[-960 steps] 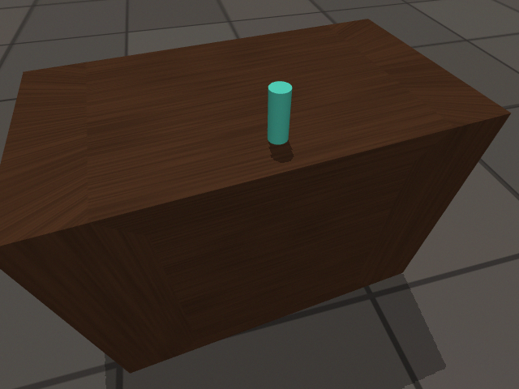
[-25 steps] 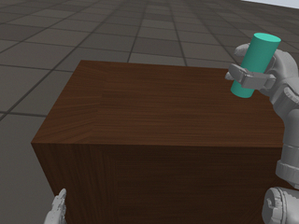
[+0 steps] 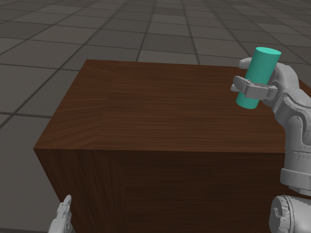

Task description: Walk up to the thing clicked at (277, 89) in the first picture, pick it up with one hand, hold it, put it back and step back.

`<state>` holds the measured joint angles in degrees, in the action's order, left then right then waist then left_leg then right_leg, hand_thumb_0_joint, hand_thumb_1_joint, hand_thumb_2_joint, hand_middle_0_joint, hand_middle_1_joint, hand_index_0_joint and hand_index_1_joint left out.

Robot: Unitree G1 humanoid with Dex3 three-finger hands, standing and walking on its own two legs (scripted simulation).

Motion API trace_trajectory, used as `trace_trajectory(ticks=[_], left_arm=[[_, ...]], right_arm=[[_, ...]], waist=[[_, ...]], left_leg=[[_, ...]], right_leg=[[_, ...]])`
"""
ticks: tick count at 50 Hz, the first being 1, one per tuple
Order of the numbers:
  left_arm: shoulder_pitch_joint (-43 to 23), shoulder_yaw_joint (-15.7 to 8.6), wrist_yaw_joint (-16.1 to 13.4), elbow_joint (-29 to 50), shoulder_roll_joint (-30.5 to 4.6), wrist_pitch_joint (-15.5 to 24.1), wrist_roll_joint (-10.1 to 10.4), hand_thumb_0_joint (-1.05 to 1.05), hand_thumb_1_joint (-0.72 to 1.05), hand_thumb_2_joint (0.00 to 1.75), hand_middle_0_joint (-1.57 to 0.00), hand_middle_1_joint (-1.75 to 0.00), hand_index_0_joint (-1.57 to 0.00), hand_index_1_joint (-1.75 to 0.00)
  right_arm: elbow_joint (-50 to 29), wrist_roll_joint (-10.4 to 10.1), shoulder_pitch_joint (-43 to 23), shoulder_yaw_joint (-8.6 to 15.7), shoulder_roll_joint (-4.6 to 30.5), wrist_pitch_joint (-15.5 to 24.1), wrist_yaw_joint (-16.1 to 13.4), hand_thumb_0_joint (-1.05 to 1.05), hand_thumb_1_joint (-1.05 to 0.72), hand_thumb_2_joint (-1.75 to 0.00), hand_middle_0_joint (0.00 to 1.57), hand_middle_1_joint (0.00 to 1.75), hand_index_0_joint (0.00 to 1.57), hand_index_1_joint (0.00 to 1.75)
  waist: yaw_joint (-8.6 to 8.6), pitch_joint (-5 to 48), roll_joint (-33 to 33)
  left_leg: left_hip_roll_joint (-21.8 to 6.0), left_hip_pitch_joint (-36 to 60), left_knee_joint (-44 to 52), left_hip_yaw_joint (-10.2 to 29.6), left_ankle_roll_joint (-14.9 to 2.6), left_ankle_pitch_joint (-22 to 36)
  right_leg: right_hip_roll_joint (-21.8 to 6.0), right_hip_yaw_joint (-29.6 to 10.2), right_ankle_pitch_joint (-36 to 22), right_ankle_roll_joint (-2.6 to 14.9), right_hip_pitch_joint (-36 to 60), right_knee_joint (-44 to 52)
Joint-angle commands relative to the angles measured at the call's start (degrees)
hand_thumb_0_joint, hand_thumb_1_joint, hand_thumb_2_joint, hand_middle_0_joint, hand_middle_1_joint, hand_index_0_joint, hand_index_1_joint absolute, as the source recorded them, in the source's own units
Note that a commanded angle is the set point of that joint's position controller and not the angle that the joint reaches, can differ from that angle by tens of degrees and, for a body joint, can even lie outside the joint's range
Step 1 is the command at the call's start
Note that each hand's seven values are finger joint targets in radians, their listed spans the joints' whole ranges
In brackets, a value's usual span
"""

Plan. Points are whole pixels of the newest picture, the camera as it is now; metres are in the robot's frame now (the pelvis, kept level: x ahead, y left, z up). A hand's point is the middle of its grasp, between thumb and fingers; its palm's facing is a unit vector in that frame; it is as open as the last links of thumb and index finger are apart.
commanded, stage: crouch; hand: right
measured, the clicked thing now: (256, 79) +0.37 -0.18 +0.29
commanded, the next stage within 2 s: lower in 0.88 s
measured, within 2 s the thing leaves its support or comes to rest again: neither
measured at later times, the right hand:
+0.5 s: hand (233, 90) +0.43 -0.18 +0.22, palm faces +0.13 +0.99 +0.01, open 6.3 cm
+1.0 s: hand (228, 94) +0.46 -0.18 +0.19, palm faces +0.10 +0.99 +0.01, open 6.3 cm
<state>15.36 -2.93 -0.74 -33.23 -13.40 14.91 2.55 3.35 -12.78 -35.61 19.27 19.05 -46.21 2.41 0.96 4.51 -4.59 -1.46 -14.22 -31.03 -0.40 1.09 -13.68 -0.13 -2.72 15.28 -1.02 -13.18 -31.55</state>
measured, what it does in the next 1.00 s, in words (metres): stands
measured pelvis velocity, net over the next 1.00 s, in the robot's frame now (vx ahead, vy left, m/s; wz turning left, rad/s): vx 0.01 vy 0.00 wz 0.03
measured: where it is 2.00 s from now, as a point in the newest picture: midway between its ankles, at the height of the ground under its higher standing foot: outside the picture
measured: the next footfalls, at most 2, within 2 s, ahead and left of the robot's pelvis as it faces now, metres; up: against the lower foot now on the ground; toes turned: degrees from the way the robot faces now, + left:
none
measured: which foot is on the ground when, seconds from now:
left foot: down 0.00-1.00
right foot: down 0.00-1.00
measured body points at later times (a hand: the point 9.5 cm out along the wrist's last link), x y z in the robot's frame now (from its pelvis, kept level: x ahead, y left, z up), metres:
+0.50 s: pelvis +0.00 +0.00 +0.00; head -0.02 +0.02 +0.45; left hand +0.14 +0.27 -0.07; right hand +0.42 -0.23 +0.22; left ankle +0.04 +0.13 -0.73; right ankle +0.02 -0.13 -0.73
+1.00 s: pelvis +0.01 +0.00 +0.00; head +0.02 +0.01 +0.45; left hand +0.16 +0.26 -0.07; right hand +0.45 -0.24 +0.19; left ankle +0.04 +0.13 -0.73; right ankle +0.02 -0.13 -0.73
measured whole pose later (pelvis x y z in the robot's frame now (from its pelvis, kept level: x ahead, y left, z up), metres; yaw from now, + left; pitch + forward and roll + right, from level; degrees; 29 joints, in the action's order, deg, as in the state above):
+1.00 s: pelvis +0.01 +0.00 +0.00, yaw +2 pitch +4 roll +0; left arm 15.6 -3.8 -2.9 -32.9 -12.7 13.9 0.6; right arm 41.4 -8.3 -42.7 19.3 21.8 -8.0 5.9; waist 3.1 3.8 -2.1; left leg -0.5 -21.9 -32.3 1.3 1.1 -14.1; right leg -1.0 -1.0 16.7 -1.0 -20.2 -33.2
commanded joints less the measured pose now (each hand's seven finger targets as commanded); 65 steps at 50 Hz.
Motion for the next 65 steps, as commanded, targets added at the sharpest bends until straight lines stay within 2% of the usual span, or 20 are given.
trace_trajectory(ticks=[1,5,13,19,20,22,23,24,26,28,36,37,42,44,46,55,60,63,64,65], left_arm=[[-7.97,-2.24,-0.95,11.72,-6.26,3.79,0.20,0.00,-0.54,0.05,-0.05,-0.06,-0.05,-0.05],[-7.38,-1.51,-1.23,6.52,-4.85,4.11,-0.15,0.00,-0.52,0.04,-0.05,-0.06,-0.06,-0.05],[-6.15,-3.88,-1.94,8.76,-7.22,5.11,-0.69,0.00,-0.53,0.05,-0.05,-0.06,-0.06,-0.05],[-8.21,-2.52,-2.18,9.71,-5.71,4.99,-1.04,0.00,-0.53,0.05,-0.05,-0.06,-0.06,-0.05],[-7.46,-4.20,-2.51,8.42,-7.42,4.82,-1.22,0.00,-0.53,0.05,-0.05,-0.06,-0.06,-0.05],[-6.37,-4.39,-2.56,8.57,-7.71,4.66,-1.29,0.00,-0.53,0.04,-0.05,-0.06,-0.06,-0.05],[-7.24,-2.35,-2.27,7.89,-5.38,4.69,-1.19,0.00,-0.53,0.04,-0.05,-0.06,-0.06,-0.05],[-7.04,-2.62,-2.28,8.86,-6.09,4.73,-1.18,0.00,-0.53,0.04,-0.05,-0.06,-0.06,-0.05],[-7.03,-1.84,-2.20,8.86,-5.03,4.66,-1.20,0.00,-0.52,0.04,-0.06,-0.06,-0.06,-0.05],[-4.54,-3.79,-2.49,8.53,-7.44,4.53,-1.40,0.00,-0.53,0.04,-0.05,-0.05,-0.06,-0.05],[-4.53,-4.17,-2.96,8.27,-7.47,3.83,-1.52,0.00,-0.54,0.05,-0.05,-0.05,-0.06,-0.05],[-6.49,-6.43,-3.38,11.68,-10.52,3.98,-1.47,0.00,-0.53,0.05,-0.05,-0.05,-0.06,-0.05],[-4.67,-0.65,-2.80,7.80,-3.84,3.22,-1.38,0.00,-0.54,0.05,-0.05,-0.05,-0.05,-0.05],[-3.10,-1.75,-2.91,6.66,-4.96,2.59,-1.51,0.00,-0.54,0.05,-0.05,-0.05,-0.05,-0.05],[-4.49,-5.92,-3.34,9.79,-10.00,2.38,-1.68,0.00,-0.53,0.04,-0.06,-0.05,-0.06,-0.05],[-2.32,-2.19,-2.61,11.25,-5.19,0.49,-1.31,0.00,-0.54,0.05,-0.05,-0.05,-0.05,-0.05],[-2.05,-5.64,-2.60,10.26,-8.95,-0.90,-1.57,0.00,-0.53,0.04,-0.05,-0.05,-0.05,-0.05],[-4.13,-5.35,-2.66,12.56,-8.93,-1.46,-1.50,0.00,-0.54,0.05,-0.05,-0.05,-0.05,-0.05],[-3.94,-2.33,-2.46,11.69,-5.27,-1.74,-1.39,0.00,-0.54,0.05,-0.05,-0.05,-0.05,-0.05],[-4.93,-2.56,-2.66,13.05,-5.66,-1.77,-1.33,0.00,-0.54,0.05,-0.05,-0.05,-0.05,-0.05]], right_arm=[[-8.82,0.46,-31.03,2.13,13.00,9.37,-0.64,0.00,-0.64,-1.35,1.46,1.48,1.47,1.48],[-0.56,1.05,-29.73,1.23,11.85,13.13,-0.11,0.00,-0.62,-1.34,1.45,1.47,1.46,1.47],[3.08,2.24,-35.76,2.43,15.68,23.74,0.28,0.00,-0.65,-1.36,1.47,1.48,1.47,1.48],[10.22,3.10,-35.48,2.13,15.68,30.04,0.56,0.00,-0.67,-1.36,1.47,1.49,1.47,1.49],[10.07,3.32,-36.13,3.09,17.26,30.92,0.37,0.00,-0.66,-1.36,1.46,1.48,1.46,1.48],[13.05,3.64,-36.27,2.57,16.74,32.16,0.52,0.00,-0.64,-1.35,1.45,1.48,1.46,1.48],[16.49,3.72,-34.83,0.79,14.36,32.68,0.87,0.00,-0.64,-1.35,1.45,1.47,1.45,1.47],[15.45,3.59,-35.53,2.41,16.59,33.65,1.01,0.00,-0.64,-1.34,1.44,1.46,1.44,1.46],[17.17,3.82,-35.50,1.30,15.51,34.76,1.54,0.00,-0.65,-1.33,1.43,1.45,1.44,1.45],[17.78,3.85,-36.03,2.55,17.33,35.89,1.70,0.00,-0.62,-1.34,1.43,1.46,1.44,1.46],[17.53,3.64,-39.82,1.88,17.51,40.20,2.46,0.00,-0.68,-1.32,1.43,1.44,1.43,1.44],[18.74,3.74,-39.26,2.88,18.75,40.44,2.12,0.00,-0.67,-1.32,1.43,1.44,1.43,1.44],[23.38,3.74,-36.24,0.31,14.78,42.45,2.98,0.00,-0.66,-1.31,1.42,1.43,1.42,1.43],[25.05,3.88,-35.81,1.45,16.93,42.62,3.56,0.00,-0.65,-1.32,1.42,1.43,1.42,1.43],[23.89,3.56,-36.85,3.24,19.37,42.91,3.33,0.00,-0.66,-1.32,1.42,1.43,1.42,1.43],[28.11,3.71,-34.13,1.15,14.86,46.46,3.72,0.00,-0.64,-1.30,1.39,1.41,1.40,1.41],[27.30,3.74,-33.89,1.90,16.95,49.06,4.14,0.00,-0.66,-1.30,1.40,1.42,1.40,1.42],[23.14,3.53,-36.88,3.16,18.94,51.54,3.73,0.00,-0.63,-1.30,1.40,1.42,1.40,1.42],[23.61,3.59,-36.86,2.28,17.80,52.41,3.70,0.00,-0.64,-1.31,1.40,1.42,1.41,1.42],[23.91,3.36,-36.35,2.11,16.95,53.16,3.65,0.00,-0.64,-1.31,1.40,1.42,1.41,1.42]], waist=[[0.66,11.03,4.37],[0.55,7.87,2.65],[1.22,15.96,3.45],[0.89,14.54,3.46],[0.74,14.22,3.41],[1.20,13.79,3.39],[1.21,12.09,3.44],[0.82,12.52,3.70],[1.20,13.73,3.25],[1.73,15.07,3.32],[1.64,19.02,1.40],[2.21,19.45,2.86],[0.94,15.79,2.45],[1.53,16.91,1.93],[2.13,19.64,3.10],[2.34,16.36,5.04],[2.31,19.05,1.05],[2.27,22.74,1.43],[2.27,22.05,0.50],[2.52,22.40,2.67]], left_leg=[[1.65,0.23,5.23,-3.09,-0.51,5.33],[1.43,-1.74,5.25,-2.41,-0.39,2.76],[1.53,0.28,3.49,-2.20,-0.56,6.66],[1.23,0.10,3.69,-1.57,-0.24,5.64],[1.28,-0.58,3.81,-1.41,-0.36,5.11],[1.38,-1.22,3.93,-1.35,-0.44,5.43],[1.50,-1.42,3.91,-1.51,-0.38,4.42],[1.42,-1.01,4.08,-1.25,-0.31,4.15],[1.41,-1.18,3.90,-1.07,-0.24,4.62],[1.57,-1.37,3.74,-1.12,-0.33,5.92],[1.57,-1.38,2.19,-1.05,-0.57,11.90],[1.72,-1.69,2.46,-1.15,-0.57,10.90],[1.99,-2.32,2.58,-1.48,-0.66,8.57],[1.88,-2.72,2.32,-1.11,-0.59,10.21],[1.70,-1.02,2.16,-0.86,-0.34,12.44],[1.71,-2.34,1.47,-0.66,-0.12,14.21],[1.91,-3.88,0.24,-0.48,-0.71,15.12],[1.86,-2.00,-0.25,-0.27,-0.68,16.35],[1.77,-1.47,-0.33,-0.27,-0.58,16.22],[1.80,-0.96,-0.43,-0.25,-0.47,16.49]], right_leg=[[0.77,1.90,-5.48,1.71,4.32,5.10],[0.75,2.16,-2.38,1.86,1.54,5.07],[0.15,2.01,-5.76,1.49,3.59,3.63],[0.56,2.73,-4.56,1.73,0.75,3.25],[0.39,2.70,-4.00,1.74,1.01,3.28],[0.23,2.70,-4.14,1.65,0.94,3.46],[0.28,2.72,-3.41,1.65,-0.53,3.56],[0.26,2.80,-2.93,1.72,-0.84,3.56],[0.25,2.99,-3.47,1.68,-0.21,3.36],[0.11,2.89,-4.15,1.67,0.63,3.45],[0.15,2.99,-10.37,1.16,3.19,2.21],[-0.12,2.80,-9.41,1.16,3.73,2.26],[-0.42,2.77,-7.48,1.14,0.43,2.93],[-0.20,2.92,-8.69,1.22,1.09,2.66],[0.18,3.11,-10.43,1.36,1.71,2.13],[0.10,3.52,-12.10,1.62,-0.20,1.09],[-0.26,3.20,-14.61,0.97,1.27,0.55],[-0.22,3.19,-15.24,1.13,1.53,-0.39],[-0.06,3.40,-14.80,1.12,1.10,-0.61],[-0.08,3.33,-14.52,1.37,0.29,-0.90]])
